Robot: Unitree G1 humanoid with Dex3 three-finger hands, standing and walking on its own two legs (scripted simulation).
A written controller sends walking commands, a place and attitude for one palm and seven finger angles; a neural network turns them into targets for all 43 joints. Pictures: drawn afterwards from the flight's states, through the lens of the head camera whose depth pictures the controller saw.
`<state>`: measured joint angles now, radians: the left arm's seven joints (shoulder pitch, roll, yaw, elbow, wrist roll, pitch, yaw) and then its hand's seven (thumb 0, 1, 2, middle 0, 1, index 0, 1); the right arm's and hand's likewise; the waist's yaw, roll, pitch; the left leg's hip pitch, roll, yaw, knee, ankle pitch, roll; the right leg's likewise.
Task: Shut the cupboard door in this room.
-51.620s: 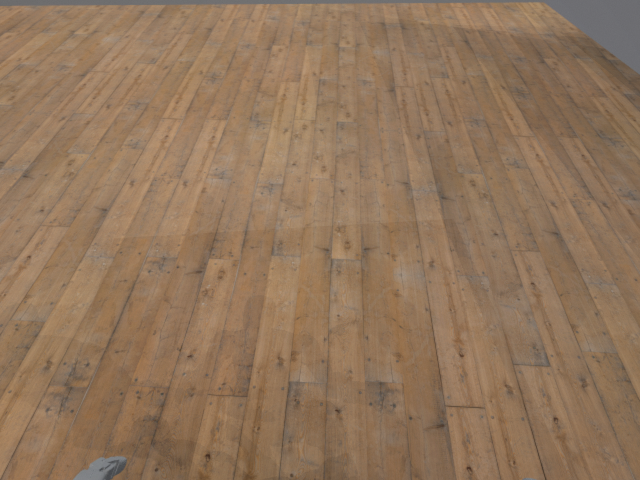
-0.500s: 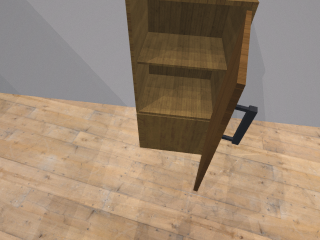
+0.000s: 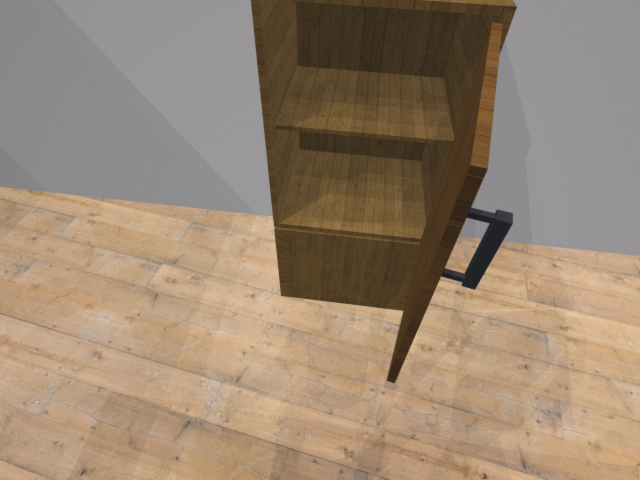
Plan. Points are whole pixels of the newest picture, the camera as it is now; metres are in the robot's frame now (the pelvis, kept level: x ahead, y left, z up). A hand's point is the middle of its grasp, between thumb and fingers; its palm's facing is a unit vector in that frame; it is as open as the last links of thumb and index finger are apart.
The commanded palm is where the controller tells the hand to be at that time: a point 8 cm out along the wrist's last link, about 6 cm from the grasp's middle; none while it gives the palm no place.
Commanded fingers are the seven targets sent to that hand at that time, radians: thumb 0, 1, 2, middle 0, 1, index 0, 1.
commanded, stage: stand and wait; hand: left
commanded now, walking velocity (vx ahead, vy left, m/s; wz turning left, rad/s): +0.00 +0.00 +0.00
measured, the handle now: (470, 249) +0.42 -0.18 +0.06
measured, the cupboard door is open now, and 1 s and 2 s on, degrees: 78 78 78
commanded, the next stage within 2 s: turn or walk to find it in 0.20 s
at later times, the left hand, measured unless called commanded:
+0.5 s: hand out of the picture +0.05 +0.24 -0.16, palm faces +0.05 -0.94 -0.33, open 7.4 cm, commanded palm none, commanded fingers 0.00 0.90 0.90 -0.20 -0.30 -0.20 -0.30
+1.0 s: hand out of the picture -0.05 +0.18 -0.18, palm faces +0.21 -0.94 -0.26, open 7.4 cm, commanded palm none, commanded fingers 0.00 0.90 0.90 -0.20 -0.30 -0.20 -0.30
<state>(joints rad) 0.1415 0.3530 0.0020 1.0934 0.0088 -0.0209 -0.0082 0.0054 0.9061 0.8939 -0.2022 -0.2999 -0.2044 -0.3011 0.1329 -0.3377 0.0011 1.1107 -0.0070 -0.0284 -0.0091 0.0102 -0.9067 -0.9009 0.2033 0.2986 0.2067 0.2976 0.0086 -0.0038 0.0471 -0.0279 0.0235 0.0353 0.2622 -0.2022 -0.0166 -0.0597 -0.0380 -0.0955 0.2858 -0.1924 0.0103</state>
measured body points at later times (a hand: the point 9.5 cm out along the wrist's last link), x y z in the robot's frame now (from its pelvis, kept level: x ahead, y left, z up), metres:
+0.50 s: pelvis -0.01 +0.00 -0.01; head +0.01 -0.01 +0.44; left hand +0.05 +0.29 -0.14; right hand +0.06 -0.28 -0.15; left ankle -0.04 +0.13 -0.75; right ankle -0.02 -0.12 -0.75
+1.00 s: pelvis -0.04 -0.03 -0.01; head -0.01 -0.03 +0.43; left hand -0.06 +0.23 -0.16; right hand +0.03 -0.25 -0.17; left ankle -0.03 +0.12 -0.75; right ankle -0.01 -0.13 -0.75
